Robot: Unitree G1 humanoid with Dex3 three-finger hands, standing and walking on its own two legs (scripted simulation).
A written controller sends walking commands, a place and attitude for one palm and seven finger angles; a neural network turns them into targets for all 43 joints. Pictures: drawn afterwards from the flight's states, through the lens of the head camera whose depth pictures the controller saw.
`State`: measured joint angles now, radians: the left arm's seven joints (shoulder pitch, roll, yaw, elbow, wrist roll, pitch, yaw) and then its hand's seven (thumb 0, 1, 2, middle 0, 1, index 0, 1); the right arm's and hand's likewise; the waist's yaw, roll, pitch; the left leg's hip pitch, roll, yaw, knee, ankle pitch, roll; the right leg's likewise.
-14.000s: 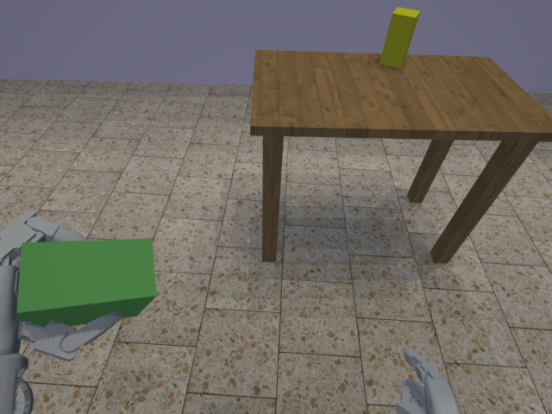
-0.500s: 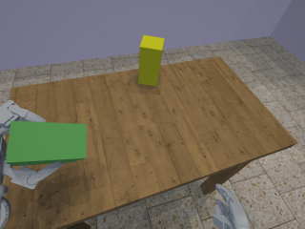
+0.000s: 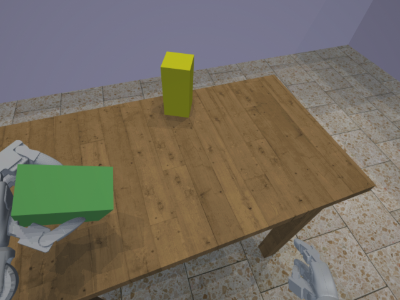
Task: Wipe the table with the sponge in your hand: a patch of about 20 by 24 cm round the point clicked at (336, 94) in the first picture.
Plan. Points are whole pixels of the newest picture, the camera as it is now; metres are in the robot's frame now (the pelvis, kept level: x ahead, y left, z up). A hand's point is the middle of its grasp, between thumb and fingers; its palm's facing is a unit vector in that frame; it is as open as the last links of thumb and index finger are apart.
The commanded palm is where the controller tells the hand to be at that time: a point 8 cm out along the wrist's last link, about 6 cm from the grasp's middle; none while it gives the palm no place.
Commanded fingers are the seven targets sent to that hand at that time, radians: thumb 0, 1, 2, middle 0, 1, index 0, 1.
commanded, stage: shuffle to correct the standing spot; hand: left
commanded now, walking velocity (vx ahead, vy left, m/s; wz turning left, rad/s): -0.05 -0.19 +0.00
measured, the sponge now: (78, 197) +0.24 +0.21 +0.13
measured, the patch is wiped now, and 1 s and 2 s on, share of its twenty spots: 0.00 0.00 0.00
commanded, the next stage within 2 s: come to a stop and stand still in 0.46 s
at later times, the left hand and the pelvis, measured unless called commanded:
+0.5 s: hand (82, 202) +0.22 +0.19 +0.16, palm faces +0.31 -0.86 -0.41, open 10.4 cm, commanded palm +0.16 +0.23 +0.17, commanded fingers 0.00 0.10 1.30 -1.20 -1.60 -1.20 -1.60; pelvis +0.00 -0.04 +0.00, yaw -1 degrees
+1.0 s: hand (42, 182) +0.24 +0.25 +0.16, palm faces +0.42 -0.81 -0.40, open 10.4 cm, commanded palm +0.16 +0.26 +0.17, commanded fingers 0.00 0.10 1.30 -1.20 -1.60 -1.20 -1.60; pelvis +0.00 -0.01 +0.00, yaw -1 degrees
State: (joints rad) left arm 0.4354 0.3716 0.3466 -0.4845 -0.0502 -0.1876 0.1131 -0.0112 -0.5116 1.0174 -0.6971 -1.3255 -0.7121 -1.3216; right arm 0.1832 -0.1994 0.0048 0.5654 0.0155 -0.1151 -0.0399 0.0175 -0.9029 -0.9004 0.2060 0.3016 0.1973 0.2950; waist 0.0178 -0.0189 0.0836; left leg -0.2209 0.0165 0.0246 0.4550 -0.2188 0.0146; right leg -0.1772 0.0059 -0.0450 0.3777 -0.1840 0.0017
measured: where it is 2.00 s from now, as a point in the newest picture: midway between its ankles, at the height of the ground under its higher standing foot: outside the picture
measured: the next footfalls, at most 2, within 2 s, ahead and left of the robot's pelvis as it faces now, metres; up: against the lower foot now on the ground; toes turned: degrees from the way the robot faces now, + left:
none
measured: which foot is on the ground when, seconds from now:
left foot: down 0.00-1.00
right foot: down 0.00-1.00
